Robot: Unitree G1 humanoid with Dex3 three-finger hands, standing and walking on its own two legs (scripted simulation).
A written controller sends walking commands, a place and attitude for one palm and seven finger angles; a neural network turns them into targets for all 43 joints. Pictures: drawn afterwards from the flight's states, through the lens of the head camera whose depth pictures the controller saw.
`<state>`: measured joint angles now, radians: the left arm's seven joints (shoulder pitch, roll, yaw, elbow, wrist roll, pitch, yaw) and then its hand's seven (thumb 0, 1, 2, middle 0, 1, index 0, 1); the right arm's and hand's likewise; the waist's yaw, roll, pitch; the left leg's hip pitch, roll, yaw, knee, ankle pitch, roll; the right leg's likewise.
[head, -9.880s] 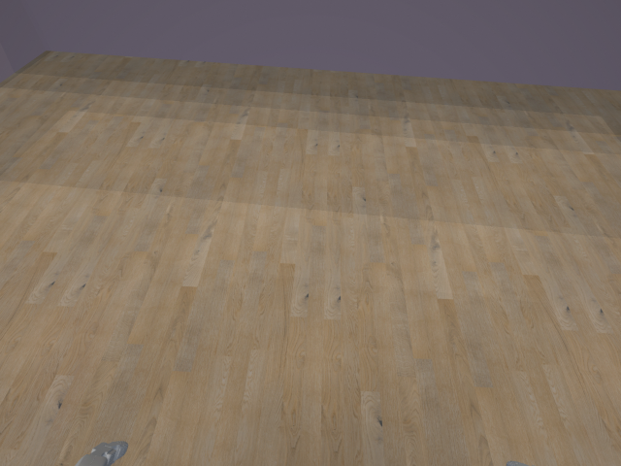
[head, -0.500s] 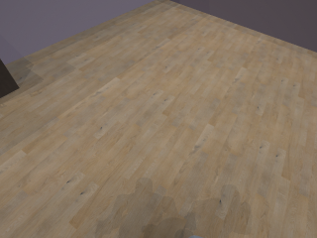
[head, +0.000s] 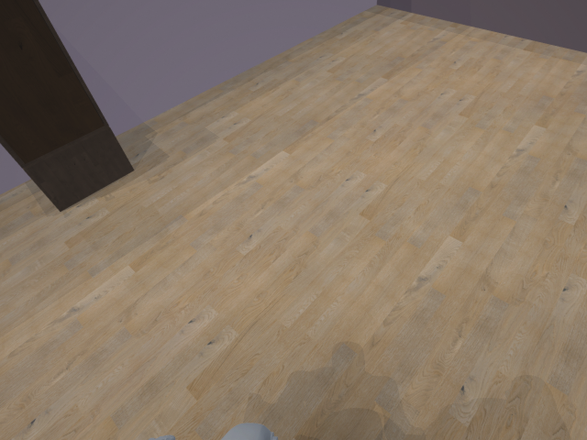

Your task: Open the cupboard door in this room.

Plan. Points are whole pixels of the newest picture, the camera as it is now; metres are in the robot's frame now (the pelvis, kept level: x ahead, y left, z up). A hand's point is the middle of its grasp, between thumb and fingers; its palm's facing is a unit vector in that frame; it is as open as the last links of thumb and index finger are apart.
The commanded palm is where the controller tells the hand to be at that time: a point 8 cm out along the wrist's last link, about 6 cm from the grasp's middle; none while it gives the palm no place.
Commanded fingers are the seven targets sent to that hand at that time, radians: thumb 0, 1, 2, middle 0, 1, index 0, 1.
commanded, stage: turn or walk to find it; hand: left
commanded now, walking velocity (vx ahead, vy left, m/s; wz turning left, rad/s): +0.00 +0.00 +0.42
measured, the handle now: out of the picture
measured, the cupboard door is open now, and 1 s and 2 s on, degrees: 0 0 0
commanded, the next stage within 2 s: stand and wait in 0.04 s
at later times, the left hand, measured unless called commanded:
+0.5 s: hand out of the picture -0.07 +0.23 -0.18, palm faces +0.19 -0.96 -0.19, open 7.4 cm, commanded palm none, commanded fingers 0.00 0.90 0.90 -0.20 -0.30 -0.20 -0.30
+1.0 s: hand out of the picture -0.07 +0.18 -0.17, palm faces +0.18 -0.96 -0.21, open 7.3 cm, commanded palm none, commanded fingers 0.00 0.90 0.90 -0.20 -0.30 -0.20 -0.30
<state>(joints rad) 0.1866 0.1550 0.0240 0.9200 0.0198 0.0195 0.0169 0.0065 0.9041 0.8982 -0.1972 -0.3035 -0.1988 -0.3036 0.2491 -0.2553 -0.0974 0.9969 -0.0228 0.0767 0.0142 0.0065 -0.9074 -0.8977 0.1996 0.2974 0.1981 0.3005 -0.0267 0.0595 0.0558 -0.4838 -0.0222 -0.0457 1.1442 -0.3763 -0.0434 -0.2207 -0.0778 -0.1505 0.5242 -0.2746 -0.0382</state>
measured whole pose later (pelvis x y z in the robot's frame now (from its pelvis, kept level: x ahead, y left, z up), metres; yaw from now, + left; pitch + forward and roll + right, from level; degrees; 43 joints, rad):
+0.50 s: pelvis -0.03 +0.04 +0.00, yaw +6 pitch -2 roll +0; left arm 0.29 0.21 0.03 1.10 0.02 0.06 0.02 0.01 0.91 0.90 -0.19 -0.30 -0.19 -0.30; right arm 0.15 -0.15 -0.02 1.03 -0.01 0.00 -0.03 -0.01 -0.93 -0.90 0.20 0.30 0.20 0.30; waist 0.04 -0.04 0.04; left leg -0.15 0.01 0.05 0.46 -0.28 0.02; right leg -0.33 -0.09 -0.08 0.85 -0.45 0.05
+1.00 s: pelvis -0.06 +0.01 +0.00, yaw +9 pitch -2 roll +0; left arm 0.23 0.15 0.02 1.10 0.01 0.02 0.02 0.01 0.92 0.90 -0.20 -0.30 -0.20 -0.30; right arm 0.33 -0.16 -0.02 1.15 -0.01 0.03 -0.02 0.00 -0.91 -0.90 0.20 0.30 0.20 0.30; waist -0.01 0.02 0.05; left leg -0.22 0.02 -0.01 0.49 -0.23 -0.03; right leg -0.20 -0.03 -0.12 0.50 -0.27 -0.02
